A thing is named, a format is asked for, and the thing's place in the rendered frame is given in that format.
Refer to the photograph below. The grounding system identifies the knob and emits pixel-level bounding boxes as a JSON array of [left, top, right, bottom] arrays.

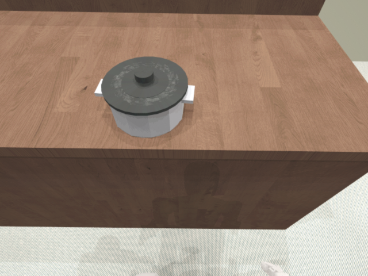
[[134, 66, 154, 83]]

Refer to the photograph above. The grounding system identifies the table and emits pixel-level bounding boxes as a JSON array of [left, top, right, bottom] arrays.
[[0, 0, 368, 230]]

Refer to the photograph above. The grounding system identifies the lid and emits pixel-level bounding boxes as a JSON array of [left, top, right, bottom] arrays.
[[101, 56, 188, 116]]

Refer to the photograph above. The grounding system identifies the pot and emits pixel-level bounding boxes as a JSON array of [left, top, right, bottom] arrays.
[[94, 79, 195, 138]]

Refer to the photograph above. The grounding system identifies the right robot hand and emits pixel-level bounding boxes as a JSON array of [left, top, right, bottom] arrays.
[[260, 262, 289, 276]]

